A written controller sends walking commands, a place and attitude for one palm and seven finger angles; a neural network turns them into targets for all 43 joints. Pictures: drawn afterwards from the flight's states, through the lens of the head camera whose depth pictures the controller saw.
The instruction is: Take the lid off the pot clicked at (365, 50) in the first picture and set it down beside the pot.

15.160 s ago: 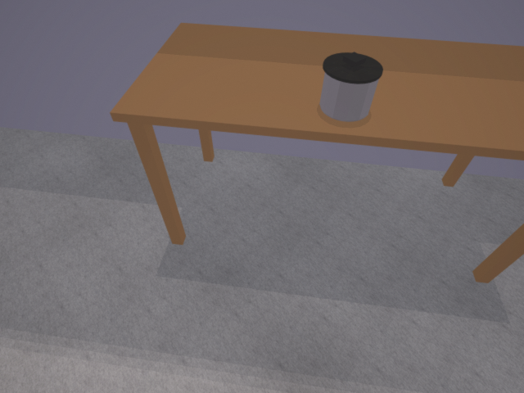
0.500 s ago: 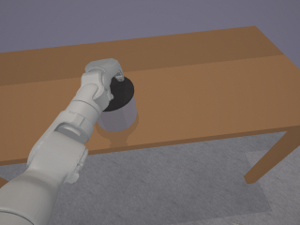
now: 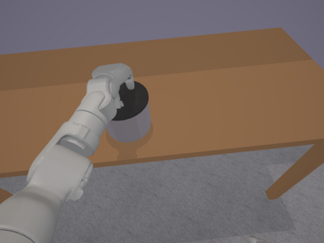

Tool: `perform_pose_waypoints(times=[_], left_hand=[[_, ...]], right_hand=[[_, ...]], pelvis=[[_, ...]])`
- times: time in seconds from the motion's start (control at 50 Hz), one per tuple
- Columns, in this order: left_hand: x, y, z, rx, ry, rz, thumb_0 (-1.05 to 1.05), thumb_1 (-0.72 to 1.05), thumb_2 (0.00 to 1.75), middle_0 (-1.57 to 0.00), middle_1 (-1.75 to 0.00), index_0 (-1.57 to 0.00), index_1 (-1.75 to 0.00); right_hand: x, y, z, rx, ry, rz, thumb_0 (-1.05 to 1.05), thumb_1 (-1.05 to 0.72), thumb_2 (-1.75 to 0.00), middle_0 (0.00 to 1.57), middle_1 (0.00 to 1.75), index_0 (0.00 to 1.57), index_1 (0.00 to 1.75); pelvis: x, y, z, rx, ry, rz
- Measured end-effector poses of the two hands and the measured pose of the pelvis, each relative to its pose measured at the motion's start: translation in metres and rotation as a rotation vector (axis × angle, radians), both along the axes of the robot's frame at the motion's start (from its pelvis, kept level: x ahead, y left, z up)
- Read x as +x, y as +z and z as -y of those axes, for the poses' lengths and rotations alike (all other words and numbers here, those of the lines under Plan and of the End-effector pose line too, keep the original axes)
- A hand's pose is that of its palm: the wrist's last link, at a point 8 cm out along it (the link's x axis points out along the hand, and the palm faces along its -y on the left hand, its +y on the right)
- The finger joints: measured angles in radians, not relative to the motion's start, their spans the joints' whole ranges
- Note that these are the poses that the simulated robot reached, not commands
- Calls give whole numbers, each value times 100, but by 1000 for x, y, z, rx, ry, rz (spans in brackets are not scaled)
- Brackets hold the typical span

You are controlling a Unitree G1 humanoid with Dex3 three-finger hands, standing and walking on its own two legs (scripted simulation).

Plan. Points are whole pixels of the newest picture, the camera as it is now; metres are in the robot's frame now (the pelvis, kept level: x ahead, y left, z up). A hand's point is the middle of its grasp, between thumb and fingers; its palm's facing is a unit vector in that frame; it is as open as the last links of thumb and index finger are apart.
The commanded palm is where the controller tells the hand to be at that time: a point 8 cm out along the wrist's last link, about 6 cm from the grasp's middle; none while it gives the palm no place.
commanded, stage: close the fingers and squeeze the knob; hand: left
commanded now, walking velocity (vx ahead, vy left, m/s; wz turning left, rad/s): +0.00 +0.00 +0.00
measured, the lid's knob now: (119, 93) +0.49 +0.11 +0.10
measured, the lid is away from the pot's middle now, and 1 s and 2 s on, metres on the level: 0.00 0.01 0.00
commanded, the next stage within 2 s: lift the lid straight up in 1.10 s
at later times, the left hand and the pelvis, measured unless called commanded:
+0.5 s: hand (118, 95) +0.46 +0.10 +0.12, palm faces -0.33 -0.06 -0.94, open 7.8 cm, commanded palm +0.46 +0.10 +0.18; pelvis +0.00 +0.00 +0.00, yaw +0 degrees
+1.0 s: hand (118, 94) +0.47 +0.11 +0.12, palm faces -0.33 -0.10 -0.94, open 7.7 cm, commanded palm +0.46 +0.11 +0.18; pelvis +0.00 +0.00 +0.00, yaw -1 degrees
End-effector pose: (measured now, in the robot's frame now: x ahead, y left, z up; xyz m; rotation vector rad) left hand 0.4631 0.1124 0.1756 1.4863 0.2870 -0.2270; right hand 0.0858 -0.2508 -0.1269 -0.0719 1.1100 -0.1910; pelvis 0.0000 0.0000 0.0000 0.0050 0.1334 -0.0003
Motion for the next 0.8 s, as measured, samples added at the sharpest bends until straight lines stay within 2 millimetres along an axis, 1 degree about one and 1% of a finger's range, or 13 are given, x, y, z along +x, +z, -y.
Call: perform_pose_waypoints(times=[0.18, 0.34, 0.56, 0.7, 0.8], left_hand=[[-2, 0, 3, -1, 1, -5, 0, 6, 104, -61, -87, -63, -88], [-3, 1, 4, 2, 13, -9, 0, 13, 97, -62, -92, -67, -95], [-2, 2, 7, 14, 11, -15, 0, 18, 84, -63, -92, -67, -96], [2, 2, 6, 7, 20, -24, 0, 17, 82, -63, -92, -69, -96], [3, 2, 5, -5, 14, -25, 0, 16, 83, -64, -93, -70, -96]], right_hand=[[3, -1, -6, 13, 10, 9, 1, -90, -90, 20, 30, 20, 30], [-3, -1, -4, 2, 4, 2, 1, -90, -90, 20, 30, 20, 30], [-19, -2, 5, -17, -16, -23, 1, -91, -90, 20, 30, 20, 30], [-25, -1, 9, -29, -27, -32, 1, -91, -90, 20, 30, 20, 30], [-27, 0, 10, -31, -37, -30, 1, -91, -90, 20, 30, 20, 30]], pelvis=[[-1, 0, -1, 0, 2, -2], [-4, 0, 0, 1, 2, 2], [-5, 0, 1, 0, 1, 1], [-6, 0, 3, 0, -3, -4], [-4, 0, 3, -1, -8, -3]])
